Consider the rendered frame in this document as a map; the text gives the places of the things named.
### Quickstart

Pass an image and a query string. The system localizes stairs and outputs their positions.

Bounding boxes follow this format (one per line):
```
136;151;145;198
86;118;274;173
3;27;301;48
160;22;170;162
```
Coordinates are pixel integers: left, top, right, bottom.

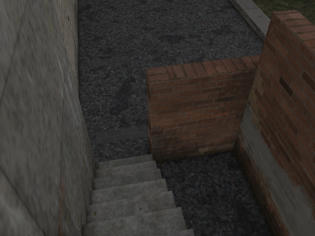
82;154;195;236

